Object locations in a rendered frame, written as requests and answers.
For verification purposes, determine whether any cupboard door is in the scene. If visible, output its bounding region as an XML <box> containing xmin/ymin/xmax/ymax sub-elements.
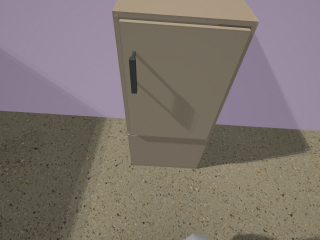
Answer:
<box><xmin>119</xmin><ymin>19</ymin><xmax>251</xmax><ymax>139</ymax></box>

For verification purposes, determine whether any handle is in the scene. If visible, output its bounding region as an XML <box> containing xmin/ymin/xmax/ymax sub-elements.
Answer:
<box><xmin>129</xmin><ymin>51</ymin><xmax>137</xmax><ymax>94</ymax></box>

